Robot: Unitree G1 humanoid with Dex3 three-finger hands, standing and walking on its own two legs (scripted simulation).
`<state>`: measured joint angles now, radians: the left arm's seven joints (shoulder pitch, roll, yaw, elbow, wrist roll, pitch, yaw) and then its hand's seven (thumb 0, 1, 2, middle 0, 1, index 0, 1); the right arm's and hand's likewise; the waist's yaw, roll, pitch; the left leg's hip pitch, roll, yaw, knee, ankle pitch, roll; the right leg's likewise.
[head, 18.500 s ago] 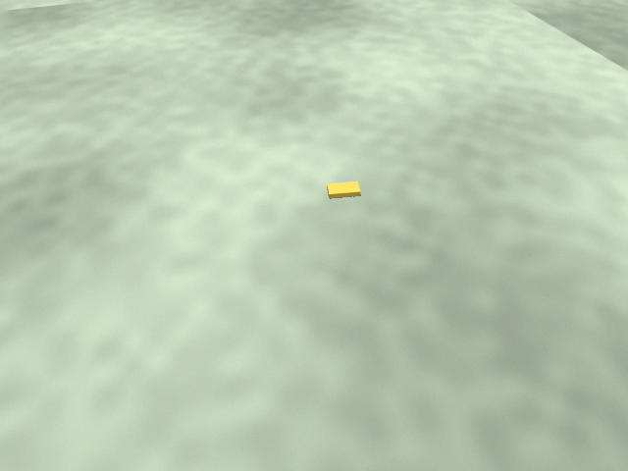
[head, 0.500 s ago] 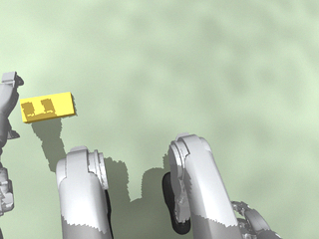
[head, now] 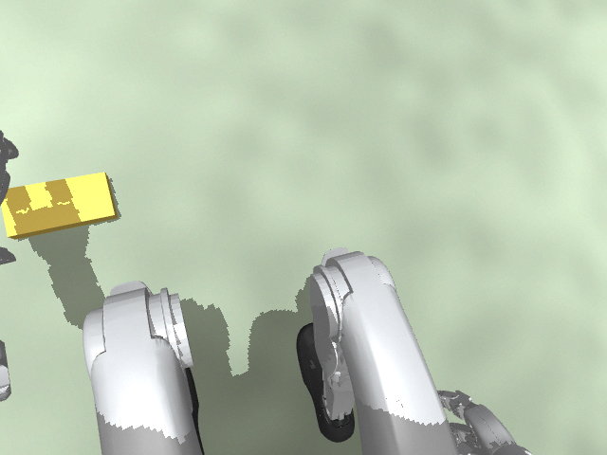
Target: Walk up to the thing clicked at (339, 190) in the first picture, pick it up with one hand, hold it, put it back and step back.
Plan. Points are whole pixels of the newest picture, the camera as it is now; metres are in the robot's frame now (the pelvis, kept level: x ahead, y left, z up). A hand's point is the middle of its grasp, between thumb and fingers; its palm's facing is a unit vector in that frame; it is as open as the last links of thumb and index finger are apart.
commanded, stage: rise first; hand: left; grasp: from above
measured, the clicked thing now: (61, 204) +0.47 +0.31 -0.31
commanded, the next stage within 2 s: approach in 1.52 s
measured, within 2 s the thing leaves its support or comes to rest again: neither
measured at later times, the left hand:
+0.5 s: hand out of the picture +0.42 +0.34 -0.20, palm faces -0.44 -0.12 -0.89, open 14.2 cm
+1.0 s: hand out of the picture +0.43 +0.35 -0.19, palm faces -0.43 -0.11 -0.90, open 14.2 cm
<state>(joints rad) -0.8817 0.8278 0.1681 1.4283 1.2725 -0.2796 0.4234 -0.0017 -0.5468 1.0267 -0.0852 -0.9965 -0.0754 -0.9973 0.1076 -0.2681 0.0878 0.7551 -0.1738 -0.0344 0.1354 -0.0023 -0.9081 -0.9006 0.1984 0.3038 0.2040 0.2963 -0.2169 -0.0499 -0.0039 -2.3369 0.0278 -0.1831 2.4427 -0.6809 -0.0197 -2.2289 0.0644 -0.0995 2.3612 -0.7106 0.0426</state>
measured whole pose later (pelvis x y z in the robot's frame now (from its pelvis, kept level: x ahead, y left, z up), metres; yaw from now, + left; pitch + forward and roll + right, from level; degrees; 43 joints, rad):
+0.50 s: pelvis +0.00 +0.00 -0.01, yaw -1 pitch +31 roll -10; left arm -0.90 0.88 0.18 1.50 1.30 -0.30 0.46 0.00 -0.55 1.04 -0.09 -0.99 -0.07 -1.00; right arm 0.10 -0.27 0.13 0.76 -0.20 -0.06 0.15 0.00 -0.91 -0.90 0.20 0.30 0.20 0.30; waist -0.24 -0.06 0.02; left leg -2.35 0.02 -0.20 2.48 -0.67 -0.02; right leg -2.24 0.07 -0.12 2.38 -0.70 0.04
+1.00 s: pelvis +0.00 +0.00 -0.01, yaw -1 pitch +31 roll -10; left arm -0.89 0.87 0.17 1.46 1.28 -0.28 0.44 0.00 -0.55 1.03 -0.09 -1.00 -0.08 -1.01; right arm 0.10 -0.27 0.13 0.75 -0.19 -0.07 0.16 0.00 -0.91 -0.90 0.20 0.30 0.20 0.30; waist -0.24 -0.06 0.02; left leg -2.35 0.02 -0.20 2.47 -0.68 -0.02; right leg -2.23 0.07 -0.12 2.37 -0.71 0.05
